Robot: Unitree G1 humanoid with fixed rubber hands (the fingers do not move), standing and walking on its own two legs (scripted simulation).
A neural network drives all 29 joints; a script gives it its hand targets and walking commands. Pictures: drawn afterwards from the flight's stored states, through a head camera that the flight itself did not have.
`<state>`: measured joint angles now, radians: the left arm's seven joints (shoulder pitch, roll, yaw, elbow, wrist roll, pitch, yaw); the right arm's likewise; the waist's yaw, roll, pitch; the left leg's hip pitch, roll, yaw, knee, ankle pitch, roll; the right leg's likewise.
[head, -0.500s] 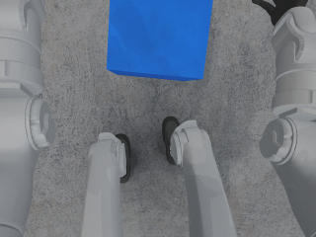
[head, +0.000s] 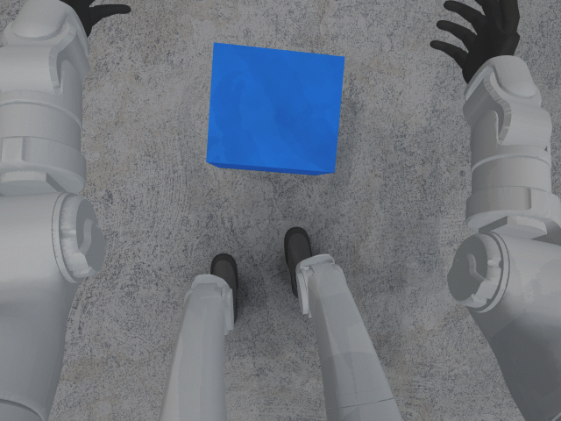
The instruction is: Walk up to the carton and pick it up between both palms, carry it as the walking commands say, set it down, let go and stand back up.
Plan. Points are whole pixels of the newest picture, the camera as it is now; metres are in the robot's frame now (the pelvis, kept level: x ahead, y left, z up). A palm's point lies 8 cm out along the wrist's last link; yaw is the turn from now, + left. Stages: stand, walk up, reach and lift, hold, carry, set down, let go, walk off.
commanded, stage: set down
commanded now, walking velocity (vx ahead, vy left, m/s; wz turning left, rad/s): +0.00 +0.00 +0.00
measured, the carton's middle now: (272, 119) +0.52 -0.07 -0.53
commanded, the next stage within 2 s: let go in 0.04 s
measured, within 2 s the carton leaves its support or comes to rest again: neither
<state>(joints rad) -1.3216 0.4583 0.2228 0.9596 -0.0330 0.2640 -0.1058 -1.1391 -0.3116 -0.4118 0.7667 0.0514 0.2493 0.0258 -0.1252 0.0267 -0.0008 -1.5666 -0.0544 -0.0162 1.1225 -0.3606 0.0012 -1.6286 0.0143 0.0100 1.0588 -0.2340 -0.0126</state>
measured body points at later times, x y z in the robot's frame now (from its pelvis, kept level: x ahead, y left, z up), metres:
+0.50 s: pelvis +0.05 -0.02 +0.07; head +0.30 -0.02 +0.44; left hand +0.47 +0.17 -0.05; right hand +0.40 -0.30 -0.03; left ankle +0.05 +0.11 -0.61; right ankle +0.10 -0.11 -0.61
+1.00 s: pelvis +0.09 +0.00 +0.13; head +0.15 +0.01 +0.57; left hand +0.29 +0.23 +0.04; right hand +0.25 -0.24 +0.05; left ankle +0.06 +0.11 -0.61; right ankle +0.10 -0.11 -0.61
